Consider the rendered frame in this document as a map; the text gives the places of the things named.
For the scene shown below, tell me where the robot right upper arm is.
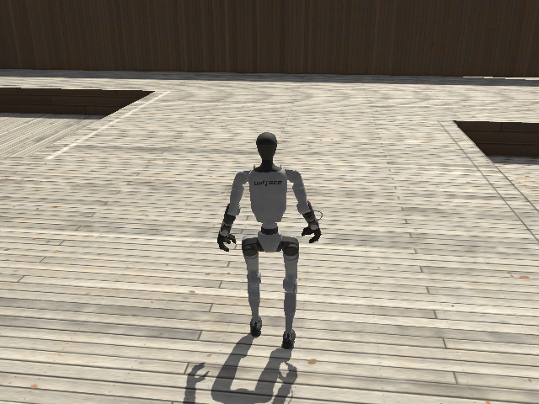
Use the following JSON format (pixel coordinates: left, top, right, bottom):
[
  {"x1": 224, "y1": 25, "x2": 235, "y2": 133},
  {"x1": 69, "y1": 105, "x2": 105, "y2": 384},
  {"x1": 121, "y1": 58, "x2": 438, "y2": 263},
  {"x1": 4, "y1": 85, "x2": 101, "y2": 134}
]
[{"x1": 285, "y1": 168, "x2": 310, "y2": 214}]

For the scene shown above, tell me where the right robot hand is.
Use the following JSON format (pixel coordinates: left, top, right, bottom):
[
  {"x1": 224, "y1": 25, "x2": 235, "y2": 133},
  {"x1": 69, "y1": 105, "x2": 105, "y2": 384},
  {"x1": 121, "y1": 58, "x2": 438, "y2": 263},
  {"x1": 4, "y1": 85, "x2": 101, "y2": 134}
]
[{"x1": 302, "y1": 226, "x2": 322, "y2": 243}]

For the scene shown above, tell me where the robot left upper arm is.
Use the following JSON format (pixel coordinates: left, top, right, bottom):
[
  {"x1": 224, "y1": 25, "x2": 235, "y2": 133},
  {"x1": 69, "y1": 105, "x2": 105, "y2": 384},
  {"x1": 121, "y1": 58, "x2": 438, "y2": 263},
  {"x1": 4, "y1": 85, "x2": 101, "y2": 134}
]
[{"x1": 227, "y1": 169, "x2": 250, "y2": 216}]

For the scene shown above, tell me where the left robot hand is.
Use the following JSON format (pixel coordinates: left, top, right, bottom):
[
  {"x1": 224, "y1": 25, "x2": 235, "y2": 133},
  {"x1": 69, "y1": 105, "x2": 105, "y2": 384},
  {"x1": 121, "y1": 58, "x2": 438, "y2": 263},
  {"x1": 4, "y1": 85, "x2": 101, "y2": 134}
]
[{"x1": 217, "y1": 232, "x2": 236, "y2": 252}]

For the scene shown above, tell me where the right robot foot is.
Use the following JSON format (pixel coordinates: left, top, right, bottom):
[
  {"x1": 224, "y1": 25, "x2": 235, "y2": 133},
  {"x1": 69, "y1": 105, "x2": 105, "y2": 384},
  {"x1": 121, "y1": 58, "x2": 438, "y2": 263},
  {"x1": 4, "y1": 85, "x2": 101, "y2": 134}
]
[{"x1": 282, "y1": 329, "x2": 296, "y2": 349}]

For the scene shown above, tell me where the robot torso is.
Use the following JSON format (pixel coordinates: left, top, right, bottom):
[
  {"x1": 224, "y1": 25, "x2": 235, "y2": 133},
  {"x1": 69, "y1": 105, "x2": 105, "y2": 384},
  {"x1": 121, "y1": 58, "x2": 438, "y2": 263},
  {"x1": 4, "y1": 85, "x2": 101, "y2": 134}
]
[{"x1": 248, "y1": 165, "x2": 287, "y2": 253}]

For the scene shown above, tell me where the left robot forearm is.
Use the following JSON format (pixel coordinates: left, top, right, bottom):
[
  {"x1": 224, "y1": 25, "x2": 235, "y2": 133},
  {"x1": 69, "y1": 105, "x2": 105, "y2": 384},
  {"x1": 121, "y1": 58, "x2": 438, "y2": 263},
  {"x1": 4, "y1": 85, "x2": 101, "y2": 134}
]
[{"x1": 219, "y1": 203, "x2": 236, "y2": 236}]

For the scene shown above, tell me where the right robot forearm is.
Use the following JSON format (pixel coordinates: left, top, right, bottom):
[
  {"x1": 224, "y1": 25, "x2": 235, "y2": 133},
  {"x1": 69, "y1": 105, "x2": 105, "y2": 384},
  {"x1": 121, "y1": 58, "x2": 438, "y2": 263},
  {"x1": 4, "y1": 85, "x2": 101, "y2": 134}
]
[{"x1": 302, "y1": 201, "x2": 319, "y2": 230}]

